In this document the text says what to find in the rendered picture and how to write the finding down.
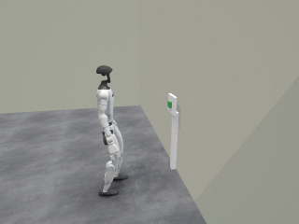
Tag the panel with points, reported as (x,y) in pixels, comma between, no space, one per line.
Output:
(174,131)

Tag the button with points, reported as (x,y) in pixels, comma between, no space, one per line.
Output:
(169,104)

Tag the robot left foot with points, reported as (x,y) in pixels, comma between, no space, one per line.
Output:
(120,177)

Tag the right robot upper arm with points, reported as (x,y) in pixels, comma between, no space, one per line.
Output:
(103,99)

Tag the right robot hand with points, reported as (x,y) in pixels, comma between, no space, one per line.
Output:
(113,149)

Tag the robot right forearm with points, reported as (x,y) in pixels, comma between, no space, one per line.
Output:
(105,126)

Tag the left robot shin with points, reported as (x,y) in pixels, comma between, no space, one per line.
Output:
(119,166)

